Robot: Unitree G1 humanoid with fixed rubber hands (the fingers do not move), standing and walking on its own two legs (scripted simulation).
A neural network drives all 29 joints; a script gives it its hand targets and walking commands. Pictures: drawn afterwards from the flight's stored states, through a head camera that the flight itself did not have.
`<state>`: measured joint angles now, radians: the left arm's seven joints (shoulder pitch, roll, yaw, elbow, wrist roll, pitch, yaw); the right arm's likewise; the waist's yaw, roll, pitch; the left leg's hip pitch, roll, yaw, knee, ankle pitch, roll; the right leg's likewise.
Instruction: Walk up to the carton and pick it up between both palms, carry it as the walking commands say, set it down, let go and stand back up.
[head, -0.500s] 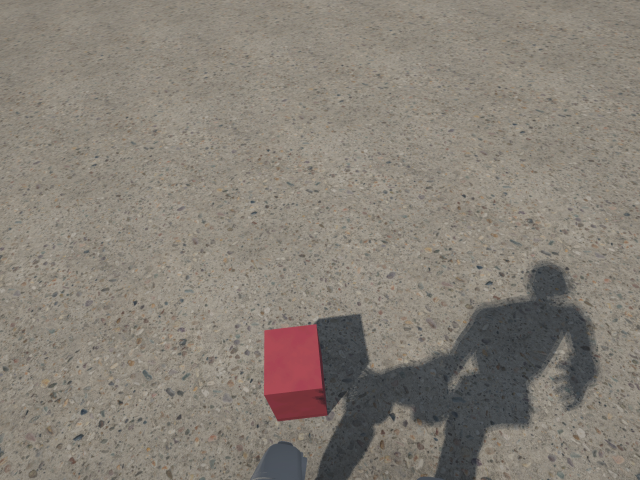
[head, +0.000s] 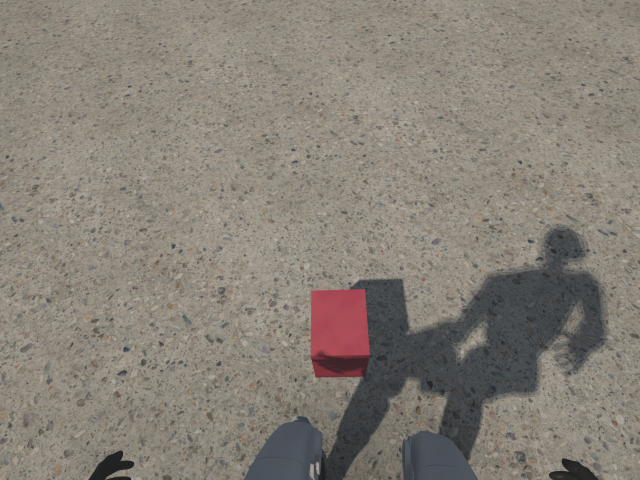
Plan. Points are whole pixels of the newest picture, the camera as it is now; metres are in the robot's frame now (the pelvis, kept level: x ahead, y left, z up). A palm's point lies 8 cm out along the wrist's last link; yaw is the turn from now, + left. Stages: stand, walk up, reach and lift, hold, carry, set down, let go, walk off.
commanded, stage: walk up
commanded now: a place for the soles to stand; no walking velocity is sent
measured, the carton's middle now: (339, 335) +0.49 +0.02 -0.61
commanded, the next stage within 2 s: reach and lift in 1.68 s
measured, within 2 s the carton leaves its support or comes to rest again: neither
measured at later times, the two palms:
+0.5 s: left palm out of the picture +0.07 +0.34 -0.10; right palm out of the picture +0.11 -0.28 -0.10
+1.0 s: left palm out of the picture +0.06 +0.33 -0.10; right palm out of the picture +0.10 -0.29 -0.10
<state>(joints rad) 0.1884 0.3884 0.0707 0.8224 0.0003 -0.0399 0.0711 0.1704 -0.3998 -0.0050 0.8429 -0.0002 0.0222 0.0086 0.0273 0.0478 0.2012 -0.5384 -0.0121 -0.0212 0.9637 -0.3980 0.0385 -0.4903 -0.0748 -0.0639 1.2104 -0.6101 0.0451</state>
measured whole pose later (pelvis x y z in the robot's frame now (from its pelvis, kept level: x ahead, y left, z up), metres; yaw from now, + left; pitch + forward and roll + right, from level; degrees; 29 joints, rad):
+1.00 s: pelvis +0.00 +0.01 +0.01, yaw +1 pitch -1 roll +0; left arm 0.16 0.39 0.07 1.01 0.00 -0.03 0.01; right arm 0.17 -0.40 0.00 0.93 0.00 -0.03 0.00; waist 0.02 0.02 0.06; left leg -0.51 -0.05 -0.01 0.91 -0.38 0.04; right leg -0.42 -0.05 -0.07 0.92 -0.48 0.00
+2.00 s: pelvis -0.03 +0.00 +0.01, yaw +1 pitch -3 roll -1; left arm -0.05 0.38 0.12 0.59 0.00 0.15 0.00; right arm 0.05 -0.38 -0.02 0.60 0.00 0.13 0.04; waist 0.02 -0.02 0.37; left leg -0.51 -0.03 -0.03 0.89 -0.33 0.01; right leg -0.43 -0.02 -0.07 0.90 -0.43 -0.02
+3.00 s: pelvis -0.01 +0.01 -0.02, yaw +0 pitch +34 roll -2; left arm -0.88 0.24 0.16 0.76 0.00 0.11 0.08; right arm -0.79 -0.28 -0.11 0.73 0.01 0.11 -0.05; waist 0.01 0.00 0.15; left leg -1.25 -0.03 -0.04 0.90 -0.25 0.02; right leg -1.17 -0.01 -0.07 0.93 -0.35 -0.01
